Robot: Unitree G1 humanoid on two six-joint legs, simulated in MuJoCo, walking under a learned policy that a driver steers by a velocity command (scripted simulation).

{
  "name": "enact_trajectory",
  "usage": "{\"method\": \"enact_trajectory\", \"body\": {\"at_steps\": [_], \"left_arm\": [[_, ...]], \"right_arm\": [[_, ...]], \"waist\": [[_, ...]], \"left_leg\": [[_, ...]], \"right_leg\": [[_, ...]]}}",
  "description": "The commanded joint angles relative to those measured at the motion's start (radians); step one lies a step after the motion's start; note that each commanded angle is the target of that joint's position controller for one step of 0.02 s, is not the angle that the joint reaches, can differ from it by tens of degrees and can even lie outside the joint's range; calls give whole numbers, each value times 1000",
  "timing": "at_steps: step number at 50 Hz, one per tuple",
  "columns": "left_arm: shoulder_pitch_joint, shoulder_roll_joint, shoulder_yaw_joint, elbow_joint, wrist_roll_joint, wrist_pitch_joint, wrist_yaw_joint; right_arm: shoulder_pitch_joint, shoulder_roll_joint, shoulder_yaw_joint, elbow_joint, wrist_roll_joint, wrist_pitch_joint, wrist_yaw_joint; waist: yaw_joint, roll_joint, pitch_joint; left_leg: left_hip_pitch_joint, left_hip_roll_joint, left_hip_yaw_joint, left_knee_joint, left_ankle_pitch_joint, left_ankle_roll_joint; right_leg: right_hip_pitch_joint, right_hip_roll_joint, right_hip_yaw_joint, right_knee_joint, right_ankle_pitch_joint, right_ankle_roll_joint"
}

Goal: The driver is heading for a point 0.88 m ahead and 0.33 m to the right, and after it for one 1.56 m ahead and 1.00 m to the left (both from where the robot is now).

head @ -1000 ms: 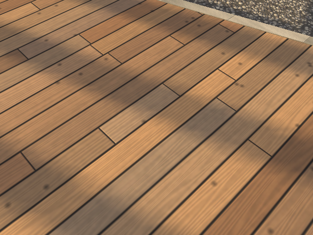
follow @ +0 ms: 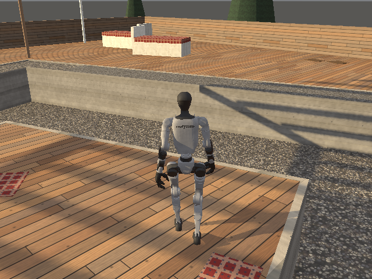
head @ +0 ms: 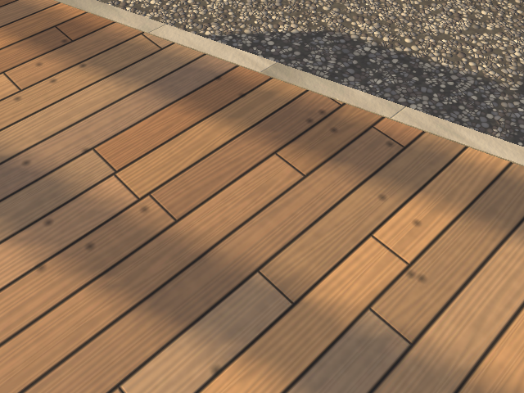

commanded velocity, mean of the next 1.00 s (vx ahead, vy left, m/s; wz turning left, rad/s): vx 0.21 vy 0.00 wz -0.45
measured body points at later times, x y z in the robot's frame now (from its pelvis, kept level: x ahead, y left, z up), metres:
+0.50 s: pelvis +0.01 -0.02 +0.01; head +0.01 -0.05 +0.46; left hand +0.11 +0.22 -0.12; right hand +0.04 -0.30 -0.14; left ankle +0.09 +0.08 -0.69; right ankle -0.02 -0.09 -0.73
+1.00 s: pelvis +0.15 -0.03 +0.01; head +0.17 -0.03 +0.46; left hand +0.30 +0.21 -0.13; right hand +0.17 -0.34 -0.08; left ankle +0.23 +0.04 -0.73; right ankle -0.01 -0.09 -0.68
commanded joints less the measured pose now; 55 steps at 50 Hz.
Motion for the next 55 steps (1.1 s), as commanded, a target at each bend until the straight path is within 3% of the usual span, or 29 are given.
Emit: {"method": "enact_trajectory", "body": {"at_steps": [1,2,3,6,11,16,19,20,21,22,23,24,25,27,29,33,41,43,44,45,46,47,48,49,50,51,53,55], "left_arm": [[117,85,24,-2,24,35,4],[53,75,27,-17,38,42,0],[22,77,31,-29,44,53,-4],[51,62,38,-29,42,83,-5],[-54,73,45,-94,44,117,-6],[-97,83,46,-151,36,125,-17],[-48,87,49,-163,31,121,-26],[-14,92,50,-160,33,117,-28],[-5,117,56,-164,36,107,-29],[-29,237,80,-207,42,102,-20],[12,285,96,-192,44,102,-6],[1,249,89,-183,43,100,5],[-51,230,83,-196,32,99,6],[-108,215,77,-229,23,87,-6],[-65,196,73,-224,20,64,-18],[26,214,81,-203,19,34,-22],[67,261,99,-215,31,19,-26],[32,272,104,-233,34,15,-29],[-4,278,106,-246,34,14,-30],[-43,280,107,-255,29,13,-30],[-43,251,98,-255,25,7,-30],[-42,186,78,-266,19,-6,-32],[-16,120,62,-309,4,-14,-36],[25,181,66,-279,30,-2,-33],[-3,197,69,-262,39,2,-39],[-36,181,65,-255,38,3,-46],[-41,172,62,-248,51,19,-50],[-36,163,60,-246,50,31,-49]], "right_arm": [[187,-128,-28,9,31,19,-7],[132,-100,-17,-1,22,24,-16],[104,-97,-16,-7,19,29,-28],[114,-126,-27,-15,11,34,-41],[117,-155,-42,-34,1,56,-50],[114,-192,-58,-48,1,83,-55],[91,-219,-69,-58,7,100,-56],[87,-220,-73,-59,8,107,-55],[125,-200,-75,-47,3,117,-48],[151,-118,-59,-82,10,126,-39],[10,-141,-59,-134,2,130,-46],[-14,-145,-59,-147,3,127,-33],[11,-162,-65,-140,4,118,-17],[43,-192,-77,-114,-16,98,7],[38,-172,-75,-115,-17,88,19],[-17,-158,-68,-143,-12,81,18],[-131,-168,-51,-220,3,51,25],[-101,-178,-49,-232,9,40,25],[-51,-182,-49,-227,14,33,21],[33,-179,-49,-205,15,25,16],[130,-198,-57,-175,5,12,5],[258,-272,-75,-159,-15,-2,-9],[345,-402,-100,-147,-27,4,-16],[300,-346,-94,-137,-23,15,-11],[217,-251,-70,-165,-10,14,-3],[167,-196,-55,-171,-5,8,2],[163,-160,-37,-159,-2,-7,1],[211,-169,-35,-129,7,-22,7]], "waist": [[-57,79,-240],[-39,56,-148],[-20,69,-106],[4,66,-142],[-17,112,-124],[-37,104,-145],[-17,90,-143],[-2,61,-123],[-3,-43,-85],[-21,-312,-51],[25,-235,28],[-7,-143,35],[-39,-135,42],[-53,-125,0],[-42,-71,-46],[-4,-101,-52],[42,-119,-37],[16,-125,-44],[-17,-123,-51],[-68,-105,-67],[-106,-55,-105],[-163,93,-181],[-153,353,-242],[-97,242,-154],[-68,98,-38],[-53,34,4],[-35,98,-37],[-24,126,-105]], "left_leg": [[393,384,-363,-160,648,221],[278,344,-303,-220,516,181],[195,309,-242,-255,451,152],[130,282,-151,-264,385,144],[109,294,-122,-315,-36,146],[130,340,-108,-302,-152,140],[101,347,-74,-258,-206,88],[53,332,-37,-204,-230,44],[-10,286,25,-72,-296,-25],[-217,116,137,205,-466,-121],[-252,37,-7,347,-453,-128],[-245,59,-76,413,-348,-123],[-258,59,-88,420,-256,-119],[-276,53,-87,451,-157,-115],[-299,54,-95,447,-114,-118],[-334,59,-105,361,-81,-141],[-208,41,-113,118,-140,-148],[-91,28,-117,58,-164,-131],[18,16,-115,11,-163,-121],[164,3,-91,-62,-115,-111],[341,8,-91,-106,-100,-99],[511,183,-279,-194,-275,-63],[652,416,-746,-360,-571,40],[540,442,-851,-385,-692,89],[428,393,-720,-371,-577,85],[360,334,-553,-357,-314,70],[356,258,-337,-312,250,44],[388,236,-229,-239,696,55]], "right_leg": [[-256,-28,91,358,-70,9],[-257,-54,93,319,-7,16],[-231,-70,88,281,42,25],[-181,-54,46,285,90,42],[-249,-81,15,166,112,40],[-208,-74,-25,37,87,20],[-104,-59,-50,-131,125,-16],[-40,-52,-38,-252,183,-36],[-9,-97,79,-420,207,-60],[2,-377,510,-604,152,-142],[-149,-423,589,-651,124,-225],[-159,-352,516,-656,-54,-215],[-158,-303,477,-681,-154,-183],[-58,-243,425,-687,-45,-165],[43,-227,408,-668,59,-167],[131,-220,421,-659,126,-188],[76,-213,478,-584,200,-220],[14,-207,504,-545,234,-201],[-47,-194,506,-517,273,-180],[-116,-171,483,-467,304,-153],[-195,-114,444,-367,316,-121],[-288,-23,328,-112,264,-80],[-521,128,180,151,-16,-44],[-586,47,198,303,0,-59],[-577,10,211,326,95,-64],[-538,-19,203,294,165,-50],[-467,-24,162,256,201,-11],[-432,5,135,261,215,14]]}}
Keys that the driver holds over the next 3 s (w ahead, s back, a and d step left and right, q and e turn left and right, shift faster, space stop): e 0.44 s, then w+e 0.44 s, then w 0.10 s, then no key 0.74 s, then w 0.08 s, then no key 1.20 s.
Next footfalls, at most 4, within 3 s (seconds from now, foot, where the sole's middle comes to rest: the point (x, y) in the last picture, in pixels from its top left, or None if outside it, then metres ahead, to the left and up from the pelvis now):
0.42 right None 0.02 -0.11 -0.76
0.94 left None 0.26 0.02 -0.76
1.34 right None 0.32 -0.23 -0.76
1.66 left None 0.38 -0.03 -0.76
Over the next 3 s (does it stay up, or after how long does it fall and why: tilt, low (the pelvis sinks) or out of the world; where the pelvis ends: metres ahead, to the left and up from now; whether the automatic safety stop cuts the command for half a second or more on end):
stays up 0.33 -0.13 0.02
